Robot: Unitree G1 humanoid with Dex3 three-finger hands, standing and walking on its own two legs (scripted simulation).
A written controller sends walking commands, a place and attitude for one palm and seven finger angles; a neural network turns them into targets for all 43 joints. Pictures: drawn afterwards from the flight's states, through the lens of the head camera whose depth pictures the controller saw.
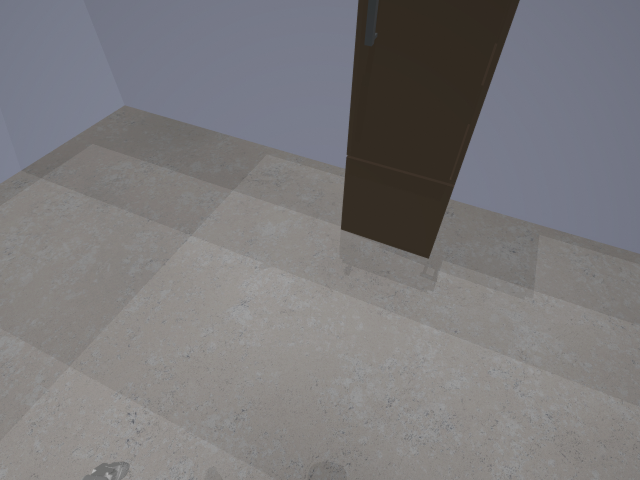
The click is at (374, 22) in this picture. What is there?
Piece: cupboard door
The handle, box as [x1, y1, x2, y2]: [364, 0, 378, 45]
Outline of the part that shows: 378,0 368,0 364,43 367,45 371,45 373,43 373,40 377,34 374,32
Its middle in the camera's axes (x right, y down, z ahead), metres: +0.14 -0.58 +1.01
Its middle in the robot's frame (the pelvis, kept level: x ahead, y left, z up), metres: +1.17 -0.08 +0.12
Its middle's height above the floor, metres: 0.89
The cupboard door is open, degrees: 0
